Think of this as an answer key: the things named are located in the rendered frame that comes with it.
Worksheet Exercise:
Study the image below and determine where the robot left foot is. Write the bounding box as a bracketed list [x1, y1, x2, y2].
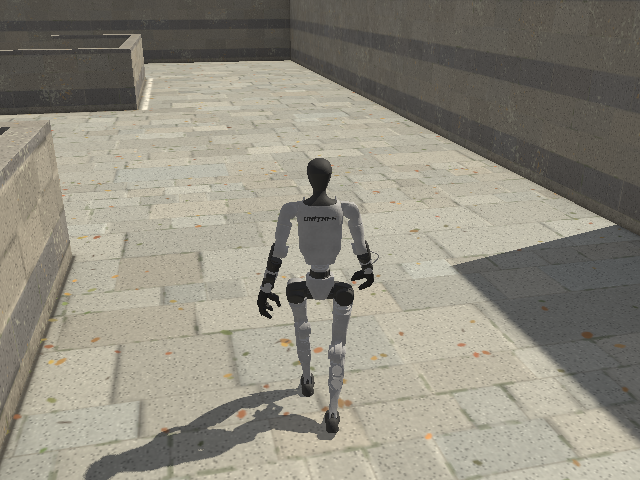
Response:
[301, 373, 315, 397]

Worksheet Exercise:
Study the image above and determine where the robot right shin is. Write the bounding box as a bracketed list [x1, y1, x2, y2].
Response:
[328, 346, 346, 419]

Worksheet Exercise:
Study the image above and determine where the left robot forearm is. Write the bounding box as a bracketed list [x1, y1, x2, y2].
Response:
[260, 243, 282, 293]

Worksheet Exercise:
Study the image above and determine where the right robot forearm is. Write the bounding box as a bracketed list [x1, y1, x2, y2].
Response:
[357, 240, 373, 274]

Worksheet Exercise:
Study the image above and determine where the robot right upper arm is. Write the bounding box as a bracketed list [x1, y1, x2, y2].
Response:
[340, 201, 368, 255]

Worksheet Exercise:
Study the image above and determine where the robot right hand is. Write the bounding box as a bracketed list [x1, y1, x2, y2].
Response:
[351, 270, 374, 290]

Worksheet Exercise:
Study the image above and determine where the robot left upper arm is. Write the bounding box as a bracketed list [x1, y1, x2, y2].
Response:
[272, 201, 299, 259]

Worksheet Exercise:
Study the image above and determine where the robot left hand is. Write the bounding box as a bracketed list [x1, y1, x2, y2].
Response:
[257, 290, 281, 319]

